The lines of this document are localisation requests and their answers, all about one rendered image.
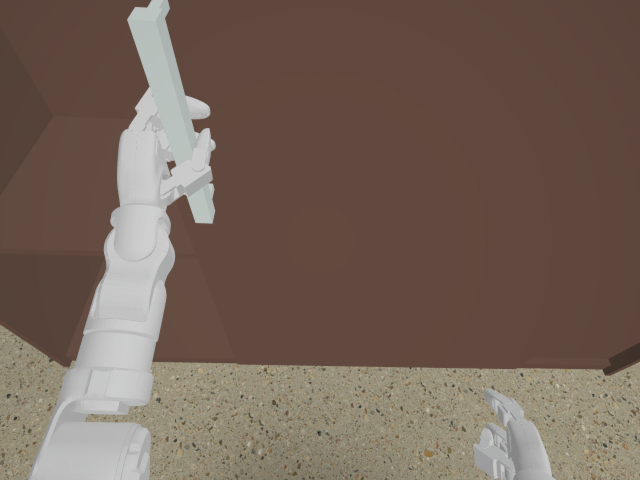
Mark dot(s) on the robot left hand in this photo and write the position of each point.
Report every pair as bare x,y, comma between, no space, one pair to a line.
143,155

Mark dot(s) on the left robot forearm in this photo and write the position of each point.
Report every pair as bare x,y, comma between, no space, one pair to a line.
112,369

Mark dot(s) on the wardrobe door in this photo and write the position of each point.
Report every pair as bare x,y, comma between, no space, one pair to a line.
410,183
610,331

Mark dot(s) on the left robot upper arm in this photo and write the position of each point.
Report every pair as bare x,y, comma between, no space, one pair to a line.
96,451

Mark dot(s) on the robot right hand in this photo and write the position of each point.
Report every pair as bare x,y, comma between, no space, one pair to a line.
518,448

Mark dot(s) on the handle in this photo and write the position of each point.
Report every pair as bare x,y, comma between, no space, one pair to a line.
150,33

